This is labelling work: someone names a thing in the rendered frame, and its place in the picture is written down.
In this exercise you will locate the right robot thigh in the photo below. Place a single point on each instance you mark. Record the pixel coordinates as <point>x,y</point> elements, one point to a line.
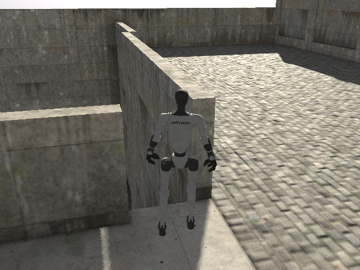
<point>192,169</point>

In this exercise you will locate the robot torso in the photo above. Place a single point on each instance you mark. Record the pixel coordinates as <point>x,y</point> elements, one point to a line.
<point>180,129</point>

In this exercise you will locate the left robot forearm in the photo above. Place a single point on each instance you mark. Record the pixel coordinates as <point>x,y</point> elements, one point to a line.
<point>151,146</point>

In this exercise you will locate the right robot forearm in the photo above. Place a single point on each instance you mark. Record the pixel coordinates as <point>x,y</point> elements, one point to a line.
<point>209,150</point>

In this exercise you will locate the right robot hand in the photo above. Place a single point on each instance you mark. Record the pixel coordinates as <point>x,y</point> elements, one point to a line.
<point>213,163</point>

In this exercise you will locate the left robot upper arm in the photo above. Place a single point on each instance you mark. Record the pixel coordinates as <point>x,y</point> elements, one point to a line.
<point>159,126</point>

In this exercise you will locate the right robot upper arm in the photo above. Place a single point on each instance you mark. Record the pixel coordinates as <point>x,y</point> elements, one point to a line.
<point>198,119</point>

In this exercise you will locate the left robot hand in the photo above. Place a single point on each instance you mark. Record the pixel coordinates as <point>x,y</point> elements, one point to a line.
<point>154,156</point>

